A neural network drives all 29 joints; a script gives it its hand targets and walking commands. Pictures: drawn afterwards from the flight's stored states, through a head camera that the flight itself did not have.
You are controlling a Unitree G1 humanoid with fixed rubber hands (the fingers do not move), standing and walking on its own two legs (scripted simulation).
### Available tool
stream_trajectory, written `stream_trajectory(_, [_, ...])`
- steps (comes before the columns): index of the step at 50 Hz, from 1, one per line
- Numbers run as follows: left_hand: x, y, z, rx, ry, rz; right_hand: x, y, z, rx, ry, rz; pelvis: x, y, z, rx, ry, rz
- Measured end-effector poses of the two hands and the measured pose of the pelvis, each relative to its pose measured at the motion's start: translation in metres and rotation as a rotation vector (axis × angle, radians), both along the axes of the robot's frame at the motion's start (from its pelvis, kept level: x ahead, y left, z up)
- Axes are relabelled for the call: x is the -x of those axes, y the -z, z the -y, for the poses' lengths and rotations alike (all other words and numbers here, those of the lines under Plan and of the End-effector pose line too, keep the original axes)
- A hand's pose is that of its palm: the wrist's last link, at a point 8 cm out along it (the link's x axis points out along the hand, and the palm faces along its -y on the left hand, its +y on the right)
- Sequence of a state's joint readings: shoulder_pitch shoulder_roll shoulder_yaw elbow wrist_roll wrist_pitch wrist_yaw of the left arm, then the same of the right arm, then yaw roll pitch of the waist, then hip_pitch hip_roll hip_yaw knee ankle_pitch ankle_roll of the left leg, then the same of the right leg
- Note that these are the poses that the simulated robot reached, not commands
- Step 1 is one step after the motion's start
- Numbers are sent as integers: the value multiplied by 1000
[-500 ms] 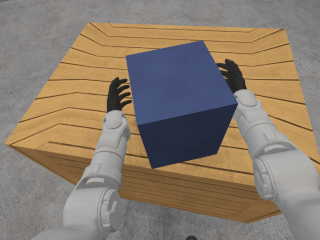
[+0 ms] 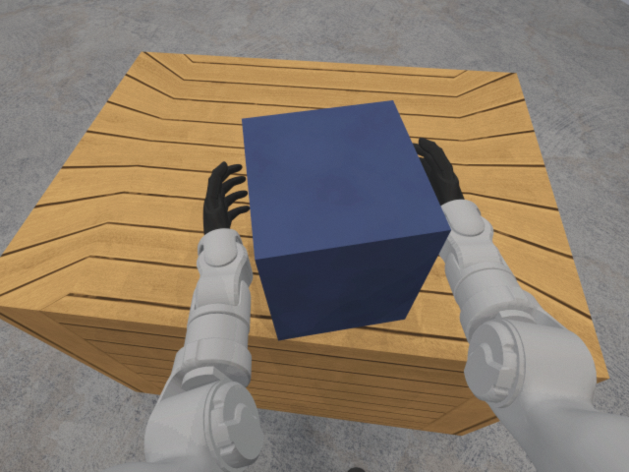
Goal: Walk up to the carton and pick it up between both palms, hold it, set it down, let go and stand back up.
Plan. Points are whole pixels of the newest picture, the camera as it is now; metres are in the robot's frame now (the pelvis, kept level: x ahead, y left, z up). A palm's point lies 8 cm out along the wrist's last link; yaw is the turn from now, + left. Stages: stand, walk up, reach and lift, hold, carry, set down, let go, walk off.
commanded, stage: reach and lift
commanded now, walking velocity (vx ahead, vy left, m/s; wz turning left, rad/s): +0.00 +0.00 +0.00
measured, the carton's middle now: (331, 229) +0.42 +0.05 +0.02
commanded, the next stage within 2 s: none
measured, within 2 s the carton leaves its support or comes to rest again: leaves its support in 1.70 s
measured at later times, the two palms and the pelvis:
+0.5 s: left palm (221, 225) +0.38 +0.19 +0.06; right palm (442, 197) +0.45 -0.10 +0.07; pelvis +0.00 +0.01 +0.00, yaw +1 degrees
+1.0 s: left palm (222, 226) +0.38 +0.19 +0.06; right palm (441, 198) +0.45 -0.10 +0.07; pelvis +0.00 -0.01 +0.00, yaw +2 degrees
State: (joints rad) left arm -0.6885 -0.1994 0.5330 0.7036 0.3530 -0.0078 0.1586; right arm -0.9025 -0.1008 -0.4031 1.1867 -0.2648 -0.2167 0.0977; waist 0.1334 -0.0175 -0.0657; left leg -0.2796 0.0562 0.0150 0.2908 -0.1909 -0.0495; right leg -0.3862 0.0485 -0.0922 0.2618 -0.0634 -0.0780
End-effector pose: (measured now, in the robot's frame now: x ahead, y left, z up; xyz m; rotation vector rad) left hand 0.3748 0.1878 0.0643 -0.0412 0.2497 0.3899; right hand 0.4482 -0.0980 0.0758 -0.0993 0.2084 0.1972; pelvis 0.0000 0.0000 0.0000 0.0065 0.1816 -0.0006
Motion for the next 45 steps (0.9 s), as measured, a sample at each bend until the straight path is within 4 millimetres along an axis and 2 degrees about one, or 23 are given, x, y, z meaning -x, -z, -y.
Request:
stream_trajectory(18, [-2,1,-1,-28,9,-6,-2,2,0,-4,0,-6,-4,0,-10,11,-1,-10])
stream_trajectory(45, [-1,2,2,-27,-17,2,-1,4,-1,-24,11,4,-2,0,8,0,-26,3])
